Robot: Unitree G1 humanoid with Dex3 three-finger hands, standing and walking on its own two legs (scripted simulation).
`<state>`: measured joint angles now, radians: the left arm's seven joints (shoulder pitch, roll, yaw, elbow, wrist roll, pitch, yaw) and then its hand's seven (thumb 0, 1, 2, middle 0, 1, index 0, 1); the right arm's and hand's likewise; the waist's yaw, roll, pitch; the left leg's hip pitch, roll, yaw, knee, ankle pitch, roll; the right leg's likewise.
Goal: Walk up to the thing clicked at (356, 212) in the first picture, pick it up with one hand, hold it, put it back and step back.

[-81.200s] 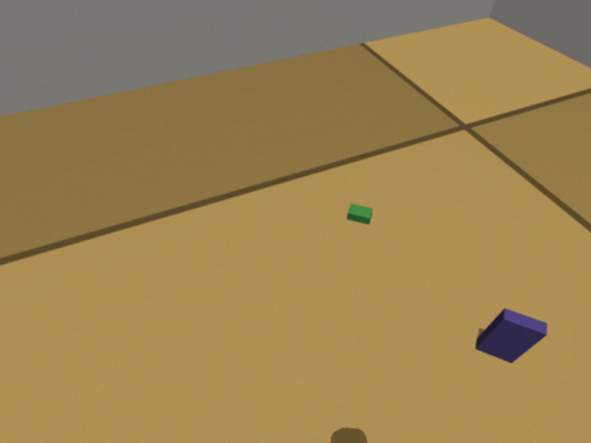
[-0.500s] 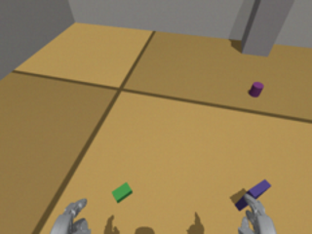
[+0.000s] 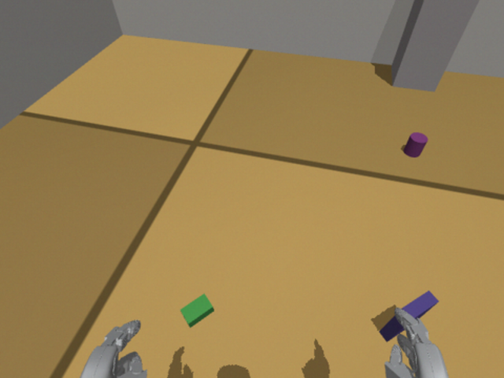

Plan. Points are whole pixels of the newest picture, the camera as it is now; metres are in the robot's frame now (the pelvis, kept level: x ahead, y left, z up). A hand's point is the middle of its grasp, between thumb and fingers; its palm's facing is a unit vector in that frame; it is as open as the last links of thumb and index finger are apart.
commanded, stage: home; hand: left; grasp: from above
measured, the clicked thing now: (197, 310) +0.49 +0.22 -0.69
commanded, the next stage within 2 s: stand in 0.74 s
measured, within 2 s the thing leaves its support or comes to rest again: neither
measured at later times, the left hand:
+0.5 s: hand out of the picture +0.16 +0.18 -0.05, palm faces +0.04 -0.98 -0.20, open 7.4 cm
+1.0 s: hand out of the picture +0.16 +0.22 -0.08, palm faces +0.00 -0.95 -0.32, open 7.4 cm
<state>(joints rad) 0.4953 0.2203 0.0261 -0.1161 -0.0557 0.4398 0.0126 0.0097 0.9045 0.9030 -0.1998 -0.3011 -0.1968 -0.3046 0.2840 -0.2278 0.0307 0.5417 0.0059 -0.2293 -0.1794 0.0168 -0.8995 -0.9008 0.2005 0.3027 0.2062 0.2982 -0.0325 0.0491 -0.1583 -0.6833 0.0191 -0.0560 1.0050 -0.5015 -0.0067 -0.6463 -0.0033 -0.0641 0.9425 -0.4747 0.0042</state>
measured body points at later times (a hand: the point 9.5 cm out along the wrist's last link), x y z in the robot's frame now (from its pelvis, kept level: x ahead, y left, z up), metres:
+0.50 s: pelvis +0.00 +0.00 +0.00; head +0.02 +0.01 +0.45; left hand +0.16 +0.23 -0.03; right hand +0.16 -0.24 -0.07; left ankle +0.00 +0.12 -0.68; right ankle +0.00 -0.12 -0.68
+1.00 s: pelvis -0.01 +0.01 +0.02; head +0.03 +0.01 +0.47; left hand +0.15 +0.26 -0.06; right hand +0.14 -0.25 -0.09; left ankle +0.00 +0.12 -0.68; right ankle +0.00 -0.12 -0.68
